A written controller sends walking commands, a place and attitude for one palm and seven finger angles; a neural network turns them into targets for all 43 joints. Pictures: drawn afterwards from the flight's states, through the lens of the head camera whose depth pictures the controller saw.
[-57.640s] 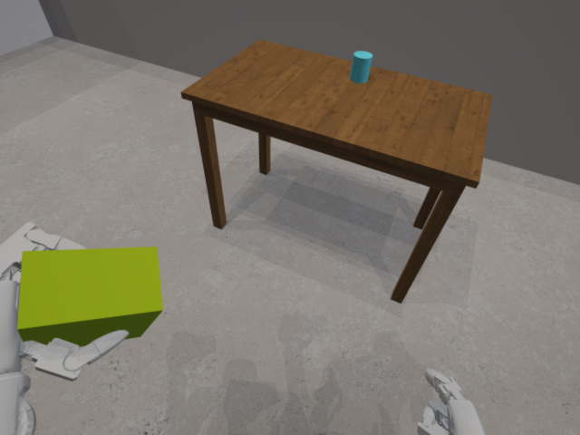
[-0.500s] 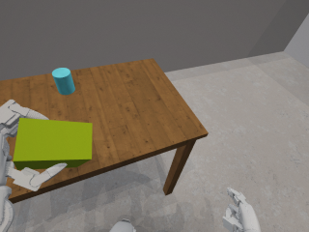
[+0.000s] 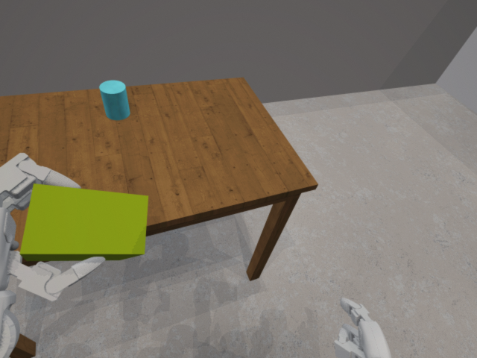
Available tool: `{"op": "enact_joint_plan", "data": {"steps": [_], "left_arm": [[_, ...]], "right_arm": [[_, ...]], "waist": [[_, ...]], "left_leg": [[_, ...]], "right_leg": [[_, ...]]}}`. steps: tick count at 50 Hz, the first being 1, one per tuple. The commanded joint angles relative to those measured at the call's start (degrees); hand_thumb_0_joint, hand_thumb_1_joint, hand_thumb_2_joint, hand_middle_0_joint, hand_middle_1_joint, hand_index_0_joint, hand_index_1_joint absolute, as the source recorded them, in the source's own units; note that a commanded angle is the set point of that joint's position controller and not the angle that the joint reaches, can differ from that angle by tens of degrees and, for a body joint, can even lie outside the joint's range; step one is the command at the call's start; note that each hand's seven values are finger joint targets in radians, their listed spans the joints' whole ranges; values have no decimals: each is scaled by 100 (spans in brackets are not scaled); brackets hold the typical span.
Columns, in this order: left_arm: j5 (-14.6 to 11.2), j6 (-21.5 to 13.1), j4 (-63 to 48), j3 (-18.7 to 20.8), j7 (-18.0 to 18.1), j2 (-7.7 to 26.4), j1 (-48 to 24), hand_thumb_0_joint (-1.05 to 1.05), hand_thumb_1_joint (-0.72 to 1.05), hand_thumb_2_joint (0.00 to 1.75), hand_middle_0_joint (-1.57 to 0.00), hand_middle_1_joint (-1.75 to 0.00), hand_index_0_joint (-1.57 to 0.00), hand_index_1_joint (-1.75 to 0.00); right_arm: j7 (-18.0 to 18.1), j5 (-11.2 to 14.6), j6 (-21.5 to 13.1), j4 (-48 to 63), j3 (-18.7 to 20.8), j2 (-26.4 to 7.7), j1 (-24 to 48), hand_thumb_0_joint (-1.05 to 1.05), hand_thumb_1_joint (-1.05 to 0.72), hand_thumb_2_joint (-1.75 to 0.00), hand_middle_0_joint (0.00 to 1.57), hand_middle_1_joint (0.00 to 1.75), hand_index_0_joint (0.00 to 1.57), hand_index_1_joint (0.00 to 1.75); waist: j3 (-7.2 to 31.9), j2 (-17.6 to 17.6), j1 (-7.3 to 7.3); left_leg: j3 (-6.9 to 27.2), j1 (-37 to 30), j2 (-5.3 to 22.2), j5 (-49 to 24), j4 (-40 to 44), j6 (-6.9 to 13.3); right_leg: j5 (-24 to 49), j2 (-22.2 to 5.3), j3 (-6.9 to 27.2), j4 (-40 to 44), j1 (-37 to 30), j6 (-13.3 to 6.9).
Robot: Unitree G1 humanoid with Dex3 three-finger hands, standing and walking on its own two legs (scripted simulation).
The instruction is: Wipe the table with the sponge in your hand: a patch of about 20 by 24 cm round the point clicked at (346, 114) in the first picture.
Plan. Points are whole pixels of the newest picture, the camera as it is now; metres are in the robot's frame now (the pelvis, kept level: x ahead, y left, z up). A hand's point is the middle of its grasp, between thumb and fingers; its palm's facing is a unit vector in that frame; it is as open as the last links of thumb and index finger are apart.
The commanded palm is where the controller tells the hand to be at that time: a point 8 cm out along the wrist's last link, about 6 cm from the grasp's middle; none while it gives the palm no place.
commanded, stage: stop stepping back and stand still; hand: left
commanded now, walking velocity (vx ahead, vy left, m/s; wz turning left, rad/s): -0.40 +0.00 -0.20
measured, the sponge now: (101, 230) +0.23 +0.21 +0.14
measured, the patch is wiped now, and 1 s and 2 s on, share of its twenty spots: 1.00 1.00 1.00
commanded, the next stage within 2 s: stand and wait in 1.10 s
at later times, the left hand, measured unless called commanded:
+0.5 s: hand out of the picture +0.09 +0.20 +0.17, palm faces +0.29 -0.90 -0.31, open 10.6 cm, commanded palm +0.05 +0.24 +0.19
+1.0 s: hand out of the picture +0.02 +0.16 +0.16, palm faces +0.29 -0.89 -0.35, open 10.6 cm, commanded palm -0.02 +0.20 +0.19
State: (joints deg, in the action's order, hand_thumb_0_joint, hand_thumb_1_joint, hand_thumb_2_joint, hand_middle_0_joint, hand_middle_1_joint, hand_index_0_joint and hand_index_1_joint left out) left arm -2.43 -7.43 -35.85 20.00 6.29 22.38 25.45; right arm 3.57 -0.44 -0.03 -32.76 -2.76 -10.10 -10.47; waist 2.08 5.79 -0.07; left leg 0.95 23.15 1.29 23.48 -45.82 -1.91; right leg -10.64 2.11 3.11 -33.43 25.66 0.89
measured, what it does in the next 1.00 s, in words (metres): walks backwards: left foot, then right foot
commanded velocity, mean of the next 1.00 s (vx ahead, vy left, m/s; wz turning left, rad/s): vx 0.17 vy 0.07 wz -0.02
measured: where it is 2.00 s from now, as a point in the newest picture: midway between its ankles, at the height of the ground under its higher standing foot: outside the picture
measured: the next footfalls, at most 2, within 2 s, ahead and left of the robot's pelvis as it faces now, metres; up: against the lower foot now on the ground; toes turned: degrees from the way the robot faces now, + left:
left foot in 0.02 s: +0.01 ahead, +0.12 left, +0.00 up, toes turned +1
right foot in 0.32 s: -0.11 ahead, -0.14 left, +0.00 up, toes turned -6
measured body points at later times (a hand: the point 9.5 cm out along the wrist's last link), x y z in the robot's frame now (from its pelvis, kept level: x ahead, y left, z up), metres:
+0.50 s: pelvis -0.13 -0.02 +0.00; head -0.16 +0.01 +0.45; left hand +0.07 +0.25 +0.19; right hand -0.03 -0.29 -0.07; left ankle -0.14 +0.09 -0.68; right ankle -0.09 -0.14 -0.72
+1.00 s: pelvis -0.19 -0.07 +0.02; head -0.22 -0.06 +0.47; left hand +0.00 +0.20 +0.18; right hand -0.06 -0.31 -0.06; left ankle -0.19 +0.07 -0.69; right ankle -0.14 -0.13 -0.72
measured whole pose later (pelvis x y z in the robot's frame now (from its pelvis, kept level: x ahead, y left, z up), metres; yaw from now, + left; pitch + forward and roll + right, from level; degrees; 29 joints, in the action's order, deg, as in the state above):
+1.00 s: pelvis -0.19 -0.07 +0.02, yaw -4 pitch +1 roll +2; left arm -3.3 -6.1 -25.1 17.0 6.0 20.1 29.8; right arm 2.9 0.7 -3.1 -35.6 -1.8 -12.0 -15.0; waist 5.7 3.2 0.7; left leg -3.1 22.0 1.2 20.2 -44.6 2.3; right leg -9.1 0.2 -5.0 -26.4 19.2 -4.6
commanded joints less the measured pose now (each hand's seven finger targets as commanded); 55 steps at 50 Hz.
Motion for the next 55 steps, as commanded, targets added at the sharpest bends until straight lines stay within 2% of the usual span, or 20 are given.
{"op": "enact_joint_plan", "data": {"steps": [1,5,12,15,17,18,19,23,26,28,31,35,37,38,39,41,43,46,51,55], "left_arm": [[-17,-467,-1623,805,227,1126,-747,0,10,130,-120,-160,-120,-160],[-126,-357,-2266,838,183,991,-250,0,10,130,-120,-160,-120,-160],[-62,-112,-1046,688,188,868,-88,0,10,130,-120,-160,-120,-160],[15,-120,-495,638,124,835,-395,0,10,130,-120,-160,-120,-160],[-24,-180,-338,736,99,1037,-500,0,10,130,-120,-160,-120,-160],[-23,-172,-322,590,95,968,-566,0,10,130,-120,-160,-120,-160],[-43,-180,-441,394,28,867,-658,0,10,130,-120,-160,-120,-160],[-64,-196,-736,412,-37,912,-864,0,10,130,-120,-160,-120,-160],[-67,-256,-840,545,114,971,-626,0,10,130,-120,-160,-120,-160],[0,-262,-1104,755,214,1226,-445,0,10,130,-120,-160,-120,-160],[41,-301,-1234,863,183,1270,-387,0,10,130,-120,-160,-120,-160],[-42,-257,-92,603,165,893,-441,0,10,130,-120,-160,-120,-160],[17,-178,320,520,124,793,-592,0,10,130,-120,-160,-120,-160],[45,-127,598,410,58,777,-527,0,10,130,-120,-160,-120,-160],[-61,-141,398,365,10,865,-870,0,10,130,-120,-160,-120,-160],[-69,-331,230,243,-71,745,-1000,0,10,130,-120,-160,-120,-160],[-138,-376,0,407,-88,894,-780,0,10,130,-120,-160,-120,-160],[-141,-358,-187,449,53,918,-495,0,10,130,-120,-160,-120,-160],[-79,-301,-810,454,329,1026,-313,0,10,130,-120,-160,-120,-160],[-55,-233,-847,467,416,989,-364,0,10,130,-120,-160,-120,-160]], "right_arm": [[60,33,-434,894,591,-912,321,0,-90,-90,20,30,20,30],[-217,-3,-684,816,593,-820,205,0,-90,-90,20,30,20,30],[-200,227,-765,953,474,-976,370,0,-90,-90,20,30,20,30],[-103,229,-662,958,407,-951,360,0,-90,-90,20,30,20,30],[-52,210,-623,905,404,-840,363,0,-90,-90,20,30,20,30],[-68,304,-603,809,533,-934,291,0,-90,-90,20,30,20,30],[-91,333,-598,777,577,-998,294,0,-90,-90,20,30,20,30],[-132,321,-410,805,347,-746,560,0,-90,-90,20,30,20,30],[-21,283,-630,804,390,-969,255,0,-90,-90,20,30,20,30],[6,228,-801,943,504,-1093,100,0,-90,-90,20,30,20,30],[-104,232,-1017,731,452,-879,95,0,-90,-90,20,30,20,30],[-21,195,-1079,504,328,-1015,145,0,-90,-90,20,30,20,30],[41,145,-961,570,356,-1055,264,0,-90,-90,20,30,20,30],[34,163,-867,553,398,-1007,330,0,-90,-90,20,30,20,30],[34,228,-811,659,406,-986,433,0,-90,-90,20,30,20,30],[-71,223,-770,532,497,-1027,223,0,-90,-90,20,30,20,30],[-117,208,-569,541,379,-773,206,0,-90,-90,20,30,20,30],[-48,154,-560,632,288,-668,371,0,-90,-90,20,30,20,30],[117,73,-787,842,379,-780,303,0,-90,-90,20,30,20,30],[65,153,-828,892,473,-1048,352,0,-90,-90,20,30,20,30]], "waist": [[1145,-2216,86],[1202,-1663,160],[276,-1895,60],[139,-1189,27],[219,343,67],[535,1061,108],[415,1111,147],[-69,-368,258],[435,-1714,157],[719,-3021,124],[322,-2098,169],[-261,-1192,-12],[-257,-207,-159],[-245,882,-59],[-38,1403,45],[17,239,178],[-71,-523,244],[324,-42,189],[702,-487,59],[602,-2006,-12]], "left_leg": [[1209,-1969,1984,-4436,2167,722],[990,-2183,1888,-5743,1718,930],[599,205,1346,951,2463,706],[110,575,714,1547,1365,520],[-409,472,26,878,-1002,292],[-144,454,-130,522,-2323,233],[304,368,-62,94,-2798,237],[415,-597,530,64,-400,478],[35,-911,196,465,1995,590],[1968,-937,1466,1127,3036,1277],[1981,-579,1383,169,2877,1459],[1175,561,1195,717,2597,1035],[325,1197,484,1216,843,752],[-383,1403,-99,969,-1097,529],[-139,1479,-236,592,-2383,383],[482,1277,25,-295,-2827,308],[387,838,319,-549,-2113,322],[-291,-236,125,-475,-375,378],[-592,-1447,-137,39,2000,584],[1246,-1522,1351,-634,2954,1161]], "right_leg": [[-1082,-81,210,-1870,797,-18],[-1945,30,410,-2818,1277,118],[-934,-113,-384,-646,-887,16],[60,-20,-820,1064,-1577,-64],[790,-910,26,1753,-1181,-579],[671,-1733,1230,2041,-835,-1003],[-7,-1856,1634,2157,-200,-1082],[-1091,-1576,308,1296,1273,-709],[-1530,-606,-150,-275,437,-449],[-1879,74,-704,-2847,917,-79],[-1455,-396,-94,-3423,1405,-57],[-1236,-341,-452,-490,-743,-81],[-386,-298,-567,1150,-1901,-156],[-531,-1163,653,1727,-1697,-537],[-1251,-2091,2347,2517,-1195,-795],[-1792,-2148,2609,2685,-639,-822],[-1826,-2044,1667,2428,-27,-916],[-2092,-1591,563,2411,90,-607],[-2460,-1506,774,1923,-556,-503],[-950,-271,-589,-879,-268,-17]]}}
